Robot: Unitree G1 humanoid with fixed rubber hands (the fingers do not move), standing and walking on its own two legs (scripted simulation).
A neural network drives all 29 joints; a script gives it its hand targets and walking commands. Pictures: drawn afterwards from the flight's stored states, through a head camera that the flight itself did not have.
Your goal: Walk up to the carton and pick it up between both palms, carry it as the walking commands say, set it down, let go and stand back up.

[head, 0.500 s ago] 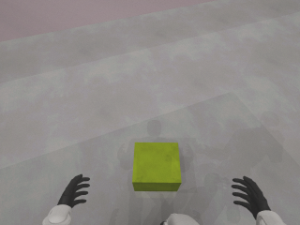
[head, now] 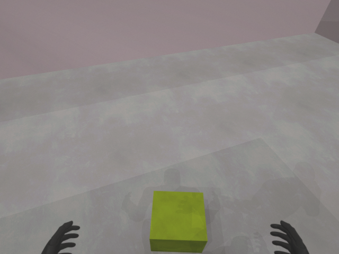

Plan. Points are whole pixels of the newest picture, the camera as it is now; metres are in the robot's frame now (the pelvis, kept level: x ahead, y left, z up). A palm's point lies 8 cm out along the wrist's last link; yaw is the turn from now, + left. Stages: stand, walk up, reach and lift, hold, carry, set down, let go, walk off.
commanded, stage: stand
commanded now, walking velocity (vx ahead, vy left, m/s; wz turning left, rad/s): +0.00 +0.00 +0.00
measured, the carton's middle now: (177, 221) +0.45 -0.06 -0.66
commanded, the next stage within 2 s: none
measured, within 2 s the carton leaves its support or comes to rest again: neither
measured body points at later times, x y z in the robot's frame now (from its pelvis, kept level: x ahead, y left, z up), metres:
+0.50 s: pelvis +0.01 +0.00 +0.00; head -0.03 +0.01 +0.45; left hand +0.16 +0.28 -0.08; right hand +0.14 -0.29 -0.06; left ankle -0.06 +0.08 -0.73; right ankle +0.02 -0.10 -0.73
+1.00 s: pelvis +0.00 +0.00 +0.00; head -0.04 +0.00 +0.45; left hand +0.15 +0.28 -0.08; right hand +0.12 -0.30 -0.07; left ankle -0.06 +0.08 -0.73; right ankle +0.02 -0.10 -0.73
